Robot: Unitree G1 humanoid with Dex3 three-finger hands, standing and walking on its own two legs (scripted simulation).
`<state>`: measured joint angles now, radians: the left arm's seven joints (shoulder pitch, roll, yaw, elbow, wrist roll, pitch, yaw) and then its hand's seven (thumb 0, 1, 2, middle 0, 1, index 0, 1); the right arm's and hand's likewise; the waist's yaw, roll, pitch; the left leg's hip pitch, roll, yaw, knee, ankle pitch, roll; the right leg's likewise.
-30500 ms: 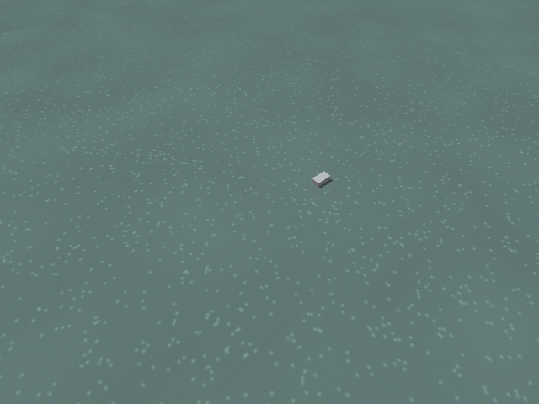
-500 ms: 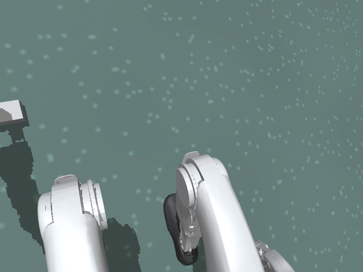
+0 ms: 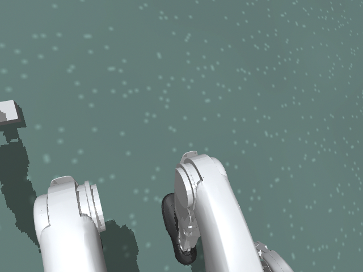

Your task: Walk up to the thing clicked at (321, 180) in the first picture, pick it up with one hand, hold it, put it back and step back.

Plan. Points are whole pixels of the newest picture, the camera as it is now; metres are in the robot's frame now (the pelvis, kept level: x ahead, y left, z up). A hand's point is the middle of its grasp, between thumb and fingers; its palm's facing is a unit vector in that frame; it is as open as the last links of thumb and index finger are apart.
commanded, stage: rise first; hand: left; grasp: from above
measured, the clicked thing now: out of the picture +0.48 +0.34 -0.30
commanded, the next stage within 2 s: none
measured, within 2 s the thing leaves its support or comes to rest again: neither
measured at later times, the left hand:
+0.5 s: hand out of the picture +0.43 +0.37 -0.19, palm faces -0.45 -0.13 -0.88, open 12.8 cm
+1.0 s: hand out of the picture +0.43 +0.37 -0.18, palm faces -0.46 -0.13 -0.88, open 12.7 cm
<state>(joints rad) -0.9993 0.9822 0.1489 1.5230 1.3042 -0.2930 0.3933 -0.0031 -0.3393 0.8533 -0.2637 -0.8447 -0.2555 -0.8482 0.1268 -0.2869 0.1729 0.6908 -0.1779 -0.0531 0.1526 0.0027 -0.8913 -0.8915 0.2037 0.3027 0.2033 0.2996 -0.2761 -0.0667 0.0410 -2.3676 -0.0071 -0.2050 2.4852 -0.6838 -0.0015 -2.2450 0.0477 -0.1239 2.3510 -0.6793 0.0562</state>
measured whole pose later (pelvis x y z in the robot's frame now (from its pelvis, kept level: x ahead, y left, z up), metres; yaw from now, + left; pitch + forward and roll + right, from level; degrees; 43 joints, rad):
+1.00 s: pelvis +0.00 +0.00 +0.00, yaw +1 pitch +31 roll -12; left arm -0.99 0.97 0.15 1.52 1.28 -0.29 0.37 0.00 -0.28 0.80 -0.32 -0.78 -0.31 -0.79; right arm 0.12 -0.29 0.17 0.68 -0.17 -0.07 0.16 0.00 -0.89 -0.89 0.20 0.30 0.20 0.30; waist -0.27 -0.06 0.05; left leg -2.36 -0.01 -0.20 2.48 -0.68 -0.01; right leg -2.24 0.04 -0.12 2.35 -0.67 0.05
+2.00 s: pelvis +0.00 +0.00 +0.00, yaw +0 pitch +31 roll -12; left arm -1.01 0.98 0.14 1.52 1.30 -0.30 0.37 0.00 -0.34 0.85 -0.28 -0.80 -0.26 -0.81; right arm 0.13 -0.30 0.18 0.67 -0.17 -0.06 0.16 0.00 -0.89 -0.89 0.20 0.30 0.20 0.30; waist -0.28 -0.07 0.04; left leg -2.36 -0.01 -0.21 2.48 -0.68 0.00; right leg -2.24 0.05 -0.13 2.35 -0.67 0.05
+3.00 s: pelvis +0.00 +0.00 +0.00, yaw +0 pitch +33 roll -11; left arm -1.06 0.95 0.12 1.56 1.21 -0.10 0.35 0.00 -0.35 0.83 -0.27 -0.82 -0.26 -0.82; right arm 0.16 -0.31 0.22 0.65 -0.15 -0.06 0.14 0.00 -0.89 -0.89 0.20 0.30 0.20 0.30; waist -0.34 -0.02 0.06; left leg -2.36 0.02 -0.19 2.46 -0.68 0.00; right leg -2.27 0.06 -0.11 2.34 -0.65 0.06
